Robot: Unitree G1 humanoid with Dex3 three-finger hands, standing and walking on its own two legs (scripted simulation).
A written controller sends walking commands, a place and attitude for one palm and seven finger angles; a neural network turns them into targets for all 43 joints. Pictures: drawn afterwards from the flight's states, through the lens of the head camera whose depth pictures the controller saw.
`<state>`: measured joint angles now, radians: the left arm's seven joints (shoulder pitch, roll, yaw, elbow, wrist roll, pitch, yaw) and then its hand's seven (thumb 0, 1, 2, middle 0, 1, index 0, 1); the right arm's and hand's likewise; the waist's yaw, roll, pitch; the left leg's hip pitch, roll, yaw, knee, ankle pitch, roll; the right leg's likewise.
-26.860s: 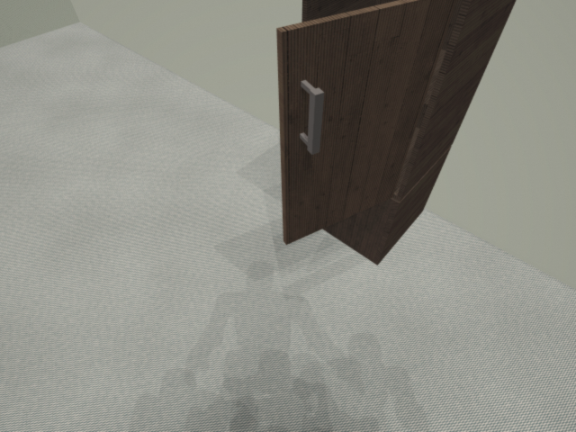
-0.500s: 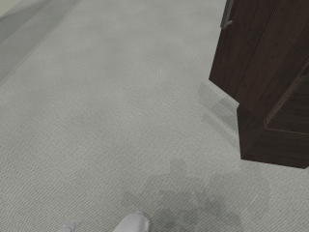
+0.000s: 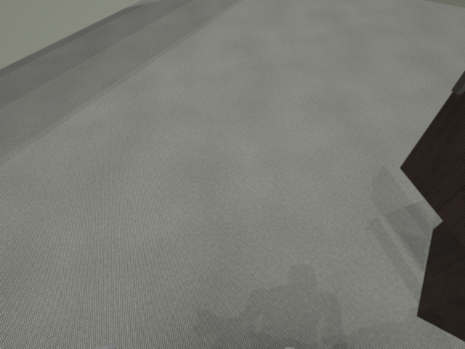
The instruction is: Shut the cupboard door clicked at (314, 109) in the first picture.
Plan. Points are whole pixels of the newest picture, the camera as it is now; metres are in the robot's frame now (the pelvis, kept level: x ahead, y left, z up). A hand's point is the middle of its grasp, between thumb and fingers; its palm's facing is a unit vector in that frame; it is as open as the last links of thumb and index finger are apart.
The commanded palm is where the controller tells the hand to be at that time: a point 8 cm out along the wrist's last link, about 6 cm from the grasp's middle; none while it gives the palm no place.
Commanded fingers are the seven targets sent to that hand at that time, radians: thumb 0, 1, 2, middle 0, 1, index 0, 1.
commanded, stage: walk to a spot facing it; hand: left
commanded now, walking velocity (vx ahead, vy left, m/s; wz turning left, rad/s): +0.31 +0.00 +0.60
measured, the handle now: out of the picture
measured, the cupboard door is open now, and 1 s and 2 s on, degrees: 45 45 45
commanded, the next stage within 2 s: turn to face it in 0.68 s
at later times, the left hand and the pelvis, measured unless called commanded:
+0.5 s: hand out of the picture +0.03 +0.21 -0.19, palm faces +0.39 -0.91 -0.16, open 7.4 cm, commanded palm none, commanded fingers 0.00 0.90 0.90 -0.20 -0.30 -0.20 -0.30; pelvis +0.13 +0.06 -0.01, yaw +19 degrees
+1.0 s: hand (127, 239) +0.37 +0.28 -0.15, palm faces +0.31 -0.93 -0.19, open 7.4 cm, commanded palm none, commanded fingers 0.00 0.90 0.90 -0.20 -0.30 -0.20 -0.30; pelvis +0.33 +0.09 +0.00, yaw +19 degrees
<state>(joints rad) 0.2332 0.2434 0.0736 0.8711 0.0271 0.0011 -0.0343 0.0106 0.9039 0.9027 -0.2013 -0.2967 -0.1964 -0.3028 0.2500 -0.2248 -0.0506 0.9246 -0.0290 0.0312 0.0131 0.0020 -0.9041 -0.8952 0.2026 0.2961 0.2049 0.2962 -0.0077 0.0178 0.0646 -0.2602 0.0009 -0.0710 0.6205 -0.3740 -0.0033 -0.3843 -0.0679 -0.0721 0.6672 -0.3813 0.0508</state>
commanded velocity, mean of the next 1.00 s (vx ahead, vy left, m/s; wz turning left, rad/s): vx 0.23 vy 0.00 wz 0.13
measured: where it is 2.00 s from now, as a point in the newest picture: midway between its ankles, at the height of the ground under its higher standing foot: (208, 293)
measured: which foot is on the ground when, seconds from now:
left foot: down 0.00-0.00, up 0.02-0.42, down 0.44-0.92, up 0.94-1.00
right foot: down 0.00-0.42, up 0.44-0.88, down 0.90-1.00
